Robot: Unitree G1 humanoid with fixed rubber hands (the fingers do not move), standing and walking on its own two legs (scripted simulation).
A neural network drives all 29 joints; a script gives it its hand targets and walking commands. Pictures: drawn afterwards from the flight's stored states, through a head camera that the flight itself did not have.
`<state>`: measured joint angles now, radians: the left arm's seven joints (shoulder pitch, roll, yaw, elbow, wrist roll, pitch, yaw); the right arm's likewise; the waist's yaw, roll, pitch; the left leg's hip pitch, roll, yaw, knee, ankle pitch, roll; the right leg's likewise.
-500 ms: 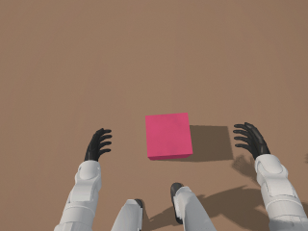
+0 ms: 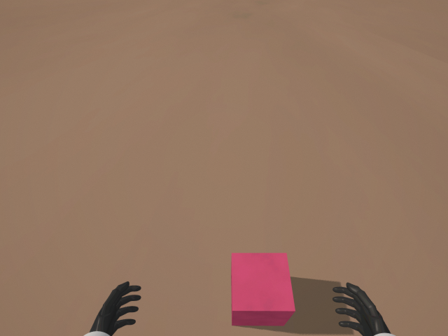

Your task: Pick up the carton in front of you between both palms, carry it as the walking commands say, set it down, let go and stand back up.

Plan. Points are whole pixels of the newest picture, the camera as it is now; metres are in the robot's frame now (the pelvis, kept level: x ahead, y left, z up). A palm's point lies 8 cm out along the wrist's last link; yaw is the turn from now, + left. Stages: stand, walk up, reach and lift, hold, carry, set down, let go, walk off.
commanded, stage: let go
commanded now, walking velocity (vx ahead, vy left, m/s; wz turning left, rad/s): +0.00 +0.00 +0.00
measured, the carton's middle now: (258, 290) +0.39 -0.10 -0.65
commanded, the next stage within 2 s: stand in 0.30 s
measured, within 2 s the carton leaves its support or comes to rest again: neither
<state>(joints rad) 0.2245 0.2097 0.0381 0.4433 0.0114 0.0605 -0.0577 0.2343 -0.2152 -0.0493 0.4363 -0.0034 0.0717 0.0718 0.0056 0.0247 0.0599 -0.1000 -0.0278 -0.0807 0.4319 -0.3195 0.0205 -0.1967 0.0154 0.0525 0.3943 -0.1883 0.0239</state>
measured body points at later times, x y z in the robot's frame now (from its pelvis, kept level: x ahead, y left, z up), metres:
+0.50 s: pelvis +0.01 -0.01 -0.01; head +0.02 -0.02 +0.44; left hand +0.14 +0.27 -0.10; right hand +0.16 -0.29 -0.10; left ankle -0.06 +0.11 -0.74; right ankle +0.01 -0.14 -0.74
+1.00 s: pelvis +0.01 -0.03 +0.00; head +0.01 -0.04 +0.45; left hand +0.12 +0.27 -0.11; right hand +0.13 -0.32 -0.11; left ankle -0.06 +0.11 -0.74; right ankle +0.01 -0.14 -0.74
